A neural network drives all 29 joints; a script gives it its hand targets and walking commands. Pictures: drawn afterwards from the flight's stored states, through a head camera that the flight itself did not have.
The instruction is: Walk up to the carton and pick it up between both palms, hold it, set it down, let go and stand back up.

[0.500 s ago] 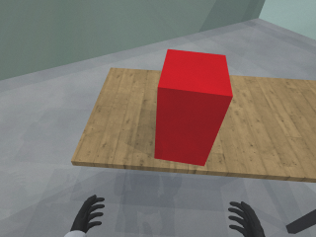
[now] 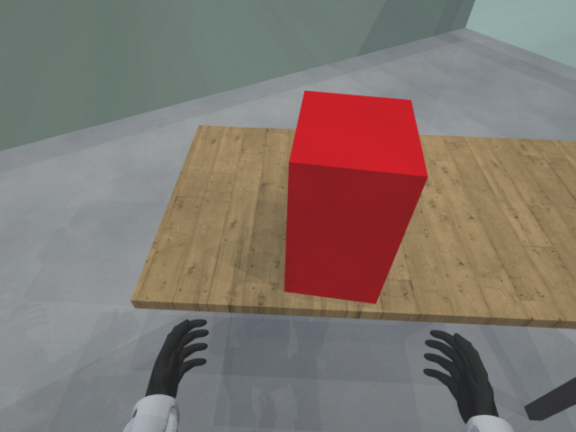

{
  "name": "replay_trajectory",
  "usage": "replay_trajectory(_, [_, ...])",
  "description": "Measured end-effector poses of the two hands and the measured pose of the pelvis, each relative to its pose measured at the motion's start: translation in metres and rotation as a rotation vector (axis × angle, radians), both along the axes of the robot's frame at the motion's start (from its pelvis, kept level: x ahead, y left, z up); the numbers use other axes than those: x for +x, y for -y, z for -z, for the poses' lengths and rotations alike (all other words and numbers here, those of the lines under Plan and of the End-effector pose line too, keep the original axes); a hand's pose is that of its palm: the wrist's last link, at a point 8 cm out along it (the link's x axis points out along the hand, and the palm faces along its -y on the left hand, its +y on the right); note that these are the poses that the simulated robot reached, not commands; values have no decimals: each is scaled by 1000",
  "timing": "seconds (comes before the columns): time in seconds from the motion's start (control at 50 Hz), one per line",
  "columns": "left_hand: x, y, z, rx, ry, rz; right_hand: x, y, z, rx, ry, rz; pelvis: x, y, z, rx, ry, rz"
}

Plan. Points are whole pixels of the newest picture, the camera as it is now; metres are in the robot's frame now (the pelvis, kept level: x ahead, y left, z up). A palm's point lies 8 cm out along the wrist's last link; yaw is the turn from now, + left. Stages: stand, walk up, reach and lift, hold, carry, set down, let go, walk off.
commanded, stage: reach and lift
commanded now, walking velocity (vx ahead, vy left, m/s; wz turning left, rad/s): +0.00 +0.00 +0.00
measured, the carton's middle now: (342, 203) +0.46 -0.04 +0.07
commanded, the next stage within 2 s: none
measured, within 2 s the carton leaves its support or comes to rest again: neither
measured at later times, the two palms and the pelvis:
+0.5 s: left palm (188, 309) +0.25 +0.17 +0.06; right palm (475, 334) +0.25 -0.21 +0.05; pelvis +0.00 -0.01 +0.00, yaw -1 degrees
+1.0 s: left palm (205, 239) +0.33 +0.15 +0.11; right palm (477, 265) +0.32 -0.21 +0.11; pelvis -0.02 -0.02 +0.00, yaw -1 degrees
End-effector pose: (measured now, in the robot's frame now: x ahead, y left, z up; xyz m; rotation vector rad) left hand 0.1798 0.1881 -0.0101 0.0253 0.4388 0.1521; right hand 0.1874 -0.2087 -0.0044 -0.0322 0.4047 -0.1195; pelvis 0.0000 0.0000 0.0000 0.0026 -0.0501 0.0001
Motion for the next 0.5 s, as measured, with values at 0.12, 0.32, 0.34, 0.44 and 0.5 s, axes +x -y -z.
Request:
replay_trajectory(0.12, [20,6,-18,-2,85,10,17,-4,-12,15,60,-2,-2,1,0,1,-2,1])
replay_trajectory(0.32, [44,15,-34,-16,122,26,39,-4,-31,29,124,20,-2,5,0,4,7,1])
replay_trajectory(0.34, [47,15,-34,-16,115,28,42,-3,-33,30,123,22,-2,5,1,5,5,2])
replay_trajectory(0.44, [63,19,-52,-21,125,34,56,-2,-47,42,141,20,-2,7,0,6,0,7])
replay_trajectory(0.5, [73,22,-66,-30,140,46,64,-2,-55,47,155,18,-3,8,0,6,2,10])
